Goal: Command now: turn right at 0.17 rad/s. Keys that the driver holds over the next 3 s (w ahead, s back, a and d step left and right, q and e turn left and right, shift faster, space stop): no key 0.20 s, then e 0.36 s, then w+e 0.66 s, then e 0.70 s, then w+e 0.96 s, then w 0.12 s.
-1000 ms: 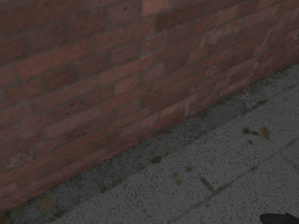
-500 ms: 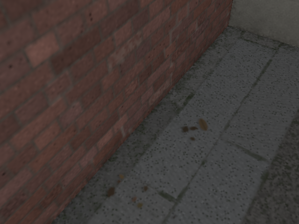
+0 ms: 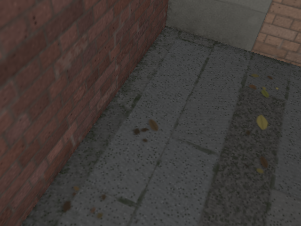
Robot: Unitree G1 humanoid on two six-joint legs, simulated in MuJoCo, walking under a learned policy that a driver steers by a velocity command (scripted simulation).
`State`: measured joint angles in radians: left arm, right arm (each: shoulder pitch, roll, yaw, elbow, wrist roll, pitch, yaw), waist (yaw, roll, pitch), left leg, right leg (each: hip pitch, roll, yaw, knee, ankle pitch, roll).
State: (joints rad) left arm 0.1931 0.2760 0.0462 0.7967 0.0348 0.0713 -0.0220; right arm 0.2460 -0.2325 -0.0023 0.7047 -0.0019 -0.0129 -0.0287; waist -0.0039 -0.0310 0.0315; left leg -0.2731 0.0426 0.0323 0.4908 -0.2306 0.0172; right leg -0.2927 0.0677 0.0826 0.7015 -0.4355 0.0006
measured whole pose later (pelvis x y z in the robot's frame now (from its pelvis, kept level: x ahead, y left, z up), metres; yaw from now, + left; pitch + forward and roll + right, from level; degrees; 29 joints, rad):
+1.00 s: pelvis +0.08 -0.08 +0.00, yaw -24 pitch +1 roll +1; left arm 0.48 0.24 0.05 0.94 0.01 -0.04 -0.01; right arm 0.14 -0.28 -0.05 0.77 -0.02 0.00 0.05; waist 0.06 0.02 0.03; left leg -0.59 0.05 0.01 0.84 -0.19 -0.01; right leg 0.03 0.09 0.15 0.30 -0.34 -0.09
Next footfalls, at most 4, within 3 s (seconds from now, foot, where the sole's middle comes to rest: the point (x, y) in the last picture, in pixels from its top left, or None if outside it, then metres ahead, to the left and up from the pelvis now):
0.06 right None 0.01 -0.13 -0.78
0.70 right None -0.03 -0.13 -0.78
1.12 left None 0.34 -0.06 -0.78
1.58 right None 0.39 -0.35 -0.78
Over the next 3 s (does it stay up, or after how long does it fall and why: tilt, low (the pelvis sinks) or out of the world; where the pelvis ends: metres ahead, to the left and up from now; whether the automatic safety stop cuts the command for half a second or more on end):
stays up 0.58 -0.40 -0.01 its command is cut before an obstacle after 2.4 s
